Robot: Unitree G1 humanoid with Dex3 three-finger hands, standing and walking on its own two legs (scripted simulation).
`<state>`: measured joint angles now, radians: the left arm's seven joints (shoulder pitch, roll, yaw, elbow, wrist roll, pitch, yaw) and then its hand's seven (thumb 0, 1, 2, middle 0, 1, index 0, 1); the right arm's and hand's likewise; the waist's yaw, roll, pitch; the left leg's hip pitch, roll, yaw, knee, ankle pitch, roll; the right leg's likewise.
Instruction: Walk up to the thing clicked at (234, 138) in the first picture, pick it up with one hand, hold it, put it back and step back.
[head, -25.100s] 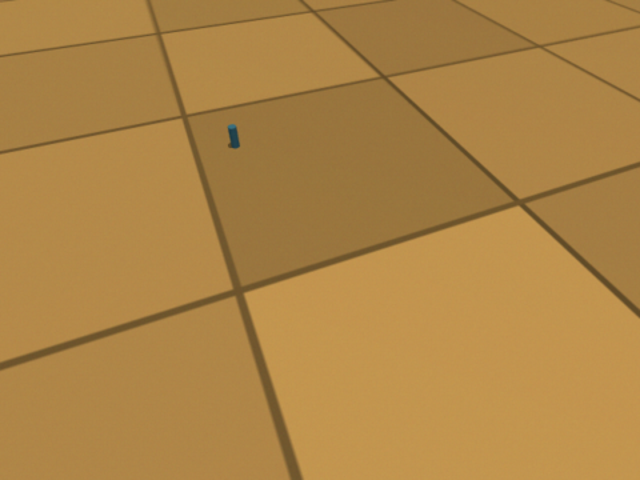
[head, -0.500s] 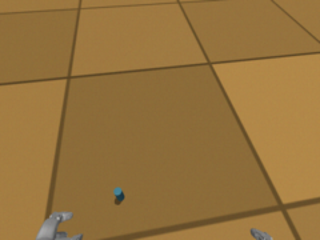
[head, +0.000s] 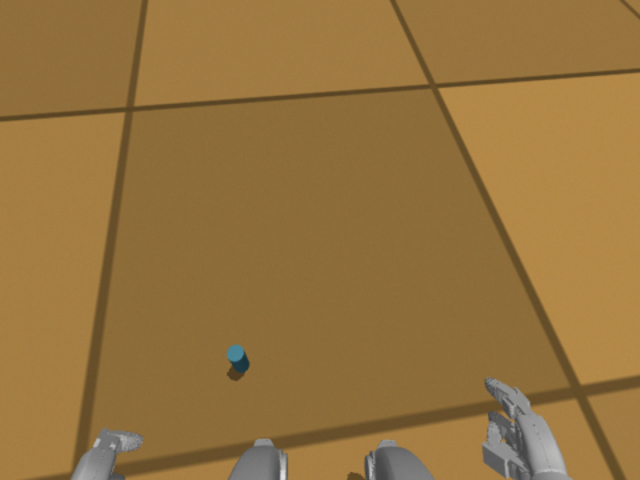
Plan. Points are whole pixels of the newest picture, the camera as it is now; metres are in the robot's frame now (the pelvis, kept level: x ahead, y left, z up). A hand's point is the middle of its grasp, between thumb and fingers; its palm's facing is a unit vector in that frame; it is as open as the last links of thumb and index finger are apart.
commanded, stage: rise first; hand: left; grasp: from above
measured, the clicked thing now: (238, 359) +0.43 +0.21 -0.63
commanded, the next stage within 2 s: approach in 2.00 s
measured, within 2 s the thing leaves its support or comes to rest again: neither
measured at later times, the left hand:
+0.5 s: hand (165, 441) +0.21 +0.27 -0.29, palm faces -0.43 -0.53 -0.73, open 13.7 cm
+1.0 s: hand (188, 388) +0.32 +0.28 -0.42, palm faces -0.48 -0.17 -0.86, open 13.4 cm
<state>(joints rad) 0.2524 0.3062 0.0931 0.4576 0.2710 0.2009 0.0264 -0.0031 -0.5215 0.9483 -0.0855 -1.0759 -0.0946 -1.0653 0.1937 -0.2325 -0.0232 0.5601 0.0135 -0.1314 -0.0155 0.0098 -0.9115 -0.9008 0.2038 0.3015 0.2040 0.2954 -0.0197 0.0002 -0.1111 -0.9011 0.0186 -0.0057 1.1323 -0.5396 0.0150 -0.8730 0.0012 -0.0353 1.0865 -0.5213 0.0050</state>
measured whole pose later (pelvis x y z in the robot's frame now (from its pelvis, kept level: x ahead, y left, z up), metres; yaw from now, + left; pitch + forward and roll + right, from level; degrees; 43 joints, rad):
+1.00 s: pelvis -0.10 +0.00 -0.28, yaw -4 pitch +34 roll -5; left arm -0.67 0.64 0.11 1.14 1.05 -0.24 0.21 0.00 -0.41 0.94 -0.16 -0.97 -0.17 -0.96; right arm 0.17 -0.27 -0.03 0.76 -0.04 -0.11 0.06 0.01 -0.88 -0.89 0.20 0.30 0.20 0.30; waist -0.11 0.01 -0.14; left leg -2.08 0.03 -0.06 2.14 -0.66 0.02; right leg -2.03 0.00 -0.08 2.08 -0.65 -0.01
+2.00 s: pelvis -0.09 +0.00 -0.33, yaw -6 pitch +36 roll -7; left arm -0.90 0.73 0.10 1.38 1.26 -0.22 0.38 0.00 -0.48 0.96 -0.14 -0.97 -0.14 -0.96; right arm 0.16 -0.27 0.02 0.75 -0.12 -0.06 0.13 0.00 -0.92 -0.90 0.20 0.30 0.20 0.30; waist -0.20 -0.01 -0.07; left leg -2.25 0.03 -0.08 2.32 -0.70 0.03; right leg -2.20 0.00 -0.09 2.24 -0.68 0.00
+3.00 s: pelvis -0.09 +0.00 -0.36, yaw -7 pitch +33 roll -8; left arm -0.94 0.76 0.01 1.41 1.20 -0.28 0.34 0.00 -0.51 0.95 -0.08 -1.06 -0.09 -1.03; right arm 0.17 -0.29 0.10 0.73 -0.13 -0.05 0.14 0.00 -0.91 -0.90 0.20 0.30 0.20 0.30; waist -0.23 -0.05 0.02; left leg -2.32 0.02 -0.11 2.42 -0.69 0.03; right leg -2.25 0.00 -0.12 2.32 -0.66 0.00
